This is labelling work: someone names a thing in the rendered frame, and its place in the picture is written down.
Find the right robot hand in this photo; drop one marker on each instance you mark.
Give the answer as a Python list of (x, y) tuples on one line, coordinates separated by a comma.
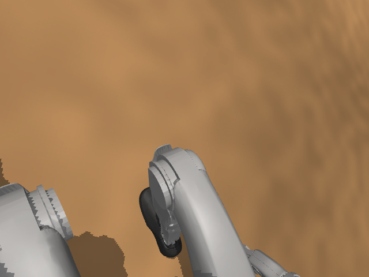
[(264, 265)]

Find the right robot foot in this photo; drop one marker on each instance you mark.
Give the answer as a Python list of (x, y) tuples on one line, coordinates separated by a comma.
[(152, 221)]

